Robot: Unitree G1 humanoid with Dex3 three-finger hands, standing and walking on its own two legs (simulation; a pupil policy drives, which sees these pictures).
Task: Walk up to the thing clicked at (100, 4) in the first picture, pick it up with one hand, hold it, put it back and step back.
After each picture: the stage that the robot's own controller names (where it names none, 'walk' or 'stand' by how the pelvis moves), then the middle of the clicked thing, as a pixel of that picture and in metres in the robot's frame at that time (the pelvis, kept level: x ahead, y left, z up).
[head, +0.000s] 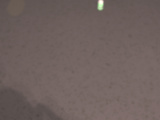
stand; (100, 4) +2.18 -0.29 -0.72
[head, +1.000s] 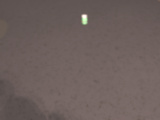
walk; (84, 19) +2.05 +0.11 -0.71
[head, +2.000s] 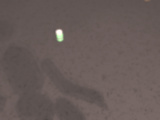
walk; (59, 35) +1.40 +0.32 -0.72
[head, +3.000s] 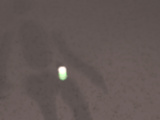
walk; (62, 73) +0.90 +0.23 -0.71
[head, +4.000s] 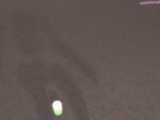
walk; (57, 107) +0.54 +0.19 -0.69
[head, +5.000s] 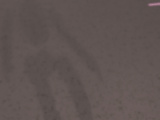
stand; out of the picture +0.35 +0.18 -0.70
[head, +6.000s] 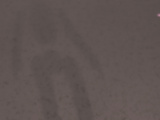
stand; out of the picture +0.33 +0.17 -0.72
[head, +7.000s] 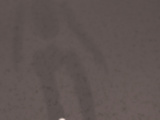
stand; out of the picture +0.38 +0.15 -0.70
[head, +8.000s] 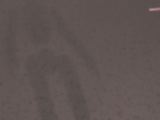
stand; out of the picture +0.35 +0.19 -0.72
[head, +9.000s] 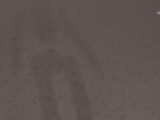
stand; out of the picture +0.34 +0.17 -0.73
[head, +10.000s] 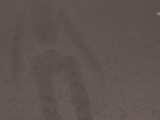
stand; out of the picture +0.35 +0.17 -0.73
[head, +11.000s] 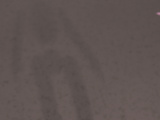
go down; out of the picture +0.35 +0.17 -0.73
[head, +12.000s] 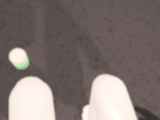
go down; (19, 59) +0.43 +0.22 -0.31
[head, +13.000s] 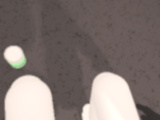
close in; (15, 57) +0.42 +0.24 -0.28
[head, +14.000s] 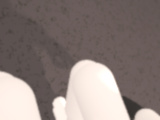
close in; out of the picture +0.41 +0.27 -0.22
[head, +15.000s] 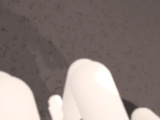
close; out of the picture +0.40 +0.27 -0.22
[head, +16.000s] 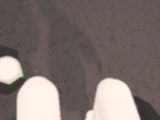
lift; (9, 72) +0.33 +0.25 -0.07
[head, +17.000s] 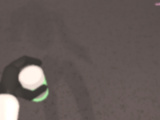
hold; (35, 84) +0.33 +0.16 +0.05
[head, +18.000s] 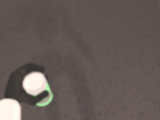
hold; (39, 90) +0.32 +0.16 +0.01
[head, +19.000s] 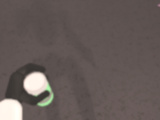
hold; (39, 90) +0.32 +0.16 +0.02
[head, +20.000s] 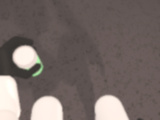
crouch; (29, 62) +0.40 +0.18 -0.07
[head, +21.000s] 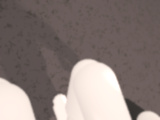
lower; out of the picture +0.40 +0.28 -0.22
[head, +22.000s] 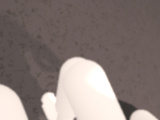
lower; out of the picture +0.43 +0.28 -0.23
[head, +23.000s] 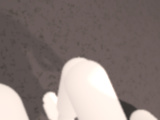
lower; out of the picture +0.42 +0.29 -0.23
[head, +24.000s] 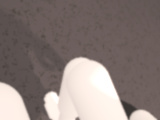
lower; out of the picture +0.42 +0.29 -0.23
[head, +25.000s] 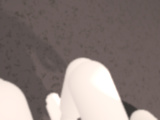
loosen; out of the picture +0.41 +0.28 -0.23
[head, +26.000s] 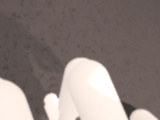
withdraw; out of the picture +0.40 +0.26 -0.23
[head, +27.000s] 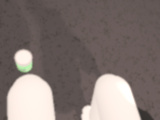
stand; (24, 61) +0.42 +0.22 -0.29
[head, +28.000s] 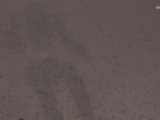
stand; out of the picture +0.35 +0.13 -0.65
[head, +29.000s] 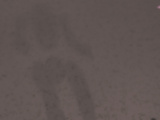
stand; out of the picture +0.37 +0.15 -0.66
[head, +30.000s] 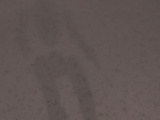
stand; out of the picture +0.37 +0.15 -0.68
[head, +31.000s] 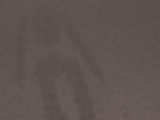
walk; out of the picture +0.37 +0.13 -0.72
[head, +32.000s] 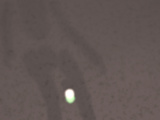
walk; (69, 96) +0.55 +0.12 -0.70
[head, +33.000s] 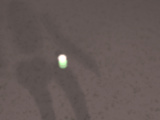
walk; (62, 61) +0.87 +0.17 -0.70
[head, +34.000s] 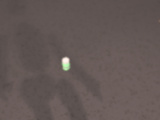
stand; (65, 63) +1.01 +0.17 -0.72
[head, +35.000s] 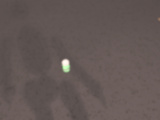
stand; (66, 65) +1.01 +0.18 -0.73
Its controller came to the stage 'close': yes
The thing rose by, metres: 0.71
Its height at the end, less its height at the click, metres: +0.00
